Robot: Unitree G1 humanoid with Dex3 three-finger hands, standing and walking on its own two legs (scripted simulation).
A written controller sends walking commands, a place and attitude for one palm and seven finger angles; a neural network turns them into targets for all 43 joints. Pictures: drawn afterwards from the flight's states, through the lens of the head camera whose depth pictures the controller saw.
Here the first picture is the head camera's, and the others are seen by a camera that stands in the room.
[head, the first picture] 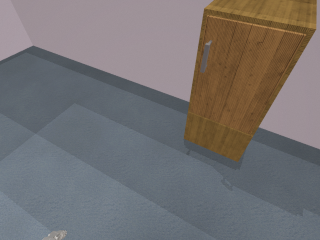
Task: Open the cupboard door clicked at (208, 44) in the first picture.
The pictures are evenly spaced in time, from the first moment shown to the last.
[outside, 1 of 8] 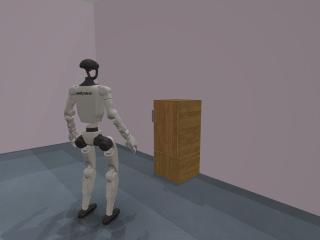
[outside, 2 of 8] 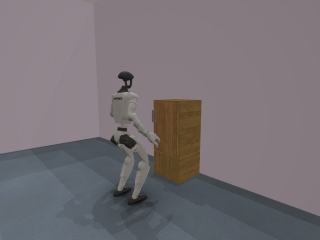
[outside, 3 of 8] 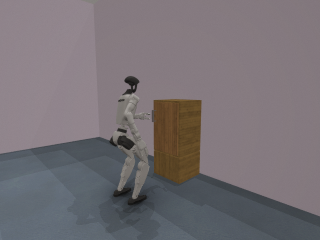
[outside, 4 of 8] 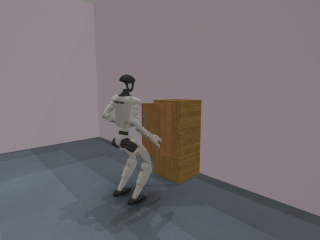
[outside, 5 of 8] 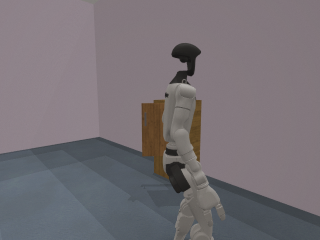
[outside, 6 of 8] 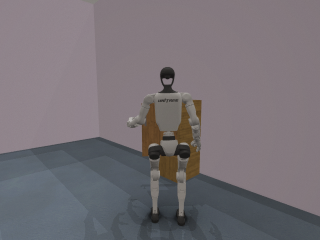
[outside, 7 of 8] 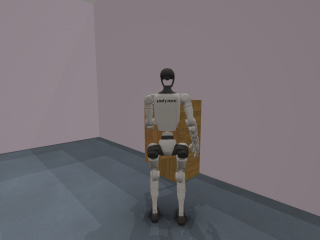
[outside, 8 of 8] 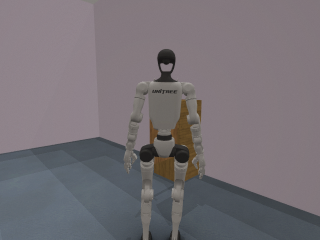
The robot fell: no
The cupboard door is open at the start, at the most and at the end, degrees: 0 91 91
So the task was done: yes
